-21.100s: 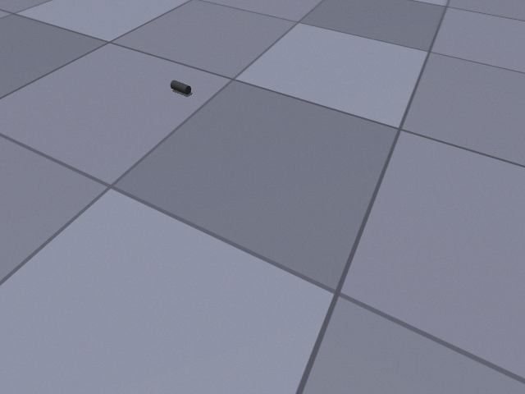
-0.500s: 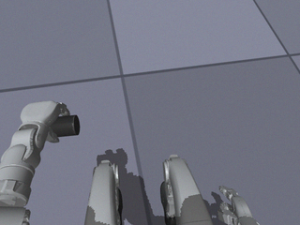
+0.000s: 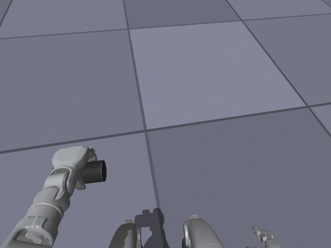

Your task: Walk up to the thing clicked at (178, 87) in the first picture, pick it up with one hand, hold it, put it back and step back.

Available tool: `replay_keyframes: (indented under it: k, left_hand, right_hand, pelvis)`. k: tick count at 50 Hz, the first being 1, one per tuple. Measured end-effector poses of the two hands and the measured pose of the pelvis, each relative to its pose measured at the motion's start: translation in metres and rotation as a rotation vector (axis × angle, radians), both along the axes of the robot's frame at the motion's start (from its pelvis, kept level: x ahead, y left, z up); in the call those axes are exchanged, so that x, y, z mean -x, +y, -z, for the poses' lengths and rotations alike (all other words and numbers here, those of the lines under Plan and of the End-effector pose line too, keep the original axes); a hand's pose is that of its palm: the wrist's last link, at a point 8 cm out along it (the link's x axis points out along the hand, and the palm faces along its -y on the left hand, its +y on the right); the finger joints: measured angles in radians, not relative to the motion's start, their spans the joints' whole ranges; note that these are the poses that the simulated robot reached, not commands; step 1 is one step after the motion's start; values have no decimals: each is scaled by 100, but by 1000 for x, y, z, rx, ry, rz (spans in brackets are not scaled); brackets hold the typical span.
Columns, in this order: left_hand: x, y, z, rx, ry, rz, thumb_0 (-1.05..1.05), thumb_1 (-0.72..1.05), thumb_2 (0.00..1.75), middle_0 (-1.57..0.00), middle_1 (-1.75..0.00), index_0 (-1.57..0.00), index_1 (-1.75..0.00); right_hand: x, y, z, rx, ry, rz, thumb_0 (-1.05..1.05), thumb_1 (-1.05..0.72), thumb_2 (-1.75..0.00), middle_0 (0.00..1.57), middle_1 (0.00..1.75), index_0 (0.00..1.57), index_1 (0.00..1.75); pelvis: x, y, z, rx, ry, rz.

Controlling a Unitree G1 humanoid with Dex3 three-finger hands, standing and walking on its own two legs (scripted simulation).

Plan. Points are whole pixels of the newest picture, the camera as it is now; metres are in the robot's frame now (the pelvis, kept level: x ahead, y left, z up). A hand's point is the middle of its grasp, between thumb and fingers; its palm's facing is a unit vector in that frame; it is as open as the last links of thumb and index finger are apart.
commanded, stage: lift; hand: left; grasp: from above
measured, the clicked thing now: (80, 173) +0.34 +0.24 -0.11
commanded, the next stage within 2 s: hold in 0.28 s
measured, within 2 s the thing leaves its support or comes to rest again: neither
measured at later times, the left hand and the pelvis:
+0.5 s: hand (72, 157) +0.35 +0.22 -0.01, palm faces -0.45 -0.07 -0.89, open 8.9 cm; pelvis +0.03 +0.00 +0.06, yaw +0 degrees
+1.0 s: hand (72, 148) +0.36 +0.21 +0.02, palm faces -0.45 -0.06 -0.89, open 8.9 cm; pelvis +0.05 +0.00 +0.07, yaw -1 degrees
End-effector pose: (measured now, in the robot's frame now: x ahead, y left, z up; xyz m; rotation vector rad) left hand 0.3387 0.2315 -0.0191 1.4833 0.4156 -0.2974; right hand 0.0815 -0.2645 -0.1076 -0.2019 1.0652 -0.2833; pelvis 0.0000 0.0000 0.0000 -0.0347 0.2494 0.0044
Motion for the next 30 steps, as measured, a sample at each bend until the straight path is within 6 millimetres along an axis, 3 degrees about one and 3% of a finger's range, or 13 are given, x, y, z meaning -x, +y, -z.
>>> replay_keyframes:
  k: [14, 30]
  left_hand:
    - [-10, -3, -46, 1, 6, -21, 1, 17, 27, -83, -33, -86, -32]
    - [-21, -7, -76, -1, 10, 13, 1, 17, 28, -83, -32, -86, -31]
  right_hand:
    - [-17, 6, -37, -32, -11, 1, 1, -89, -90, 20, 30, 20, 30]
    - [-51, 4, -62, -37, -51, -7, 1, -89, -90, 20, 30, 20, 30]
  pelvis:
    - [-20, 1, -41, -15, -75, 6]
    - [-40, 2, -63, -23, -124, 12]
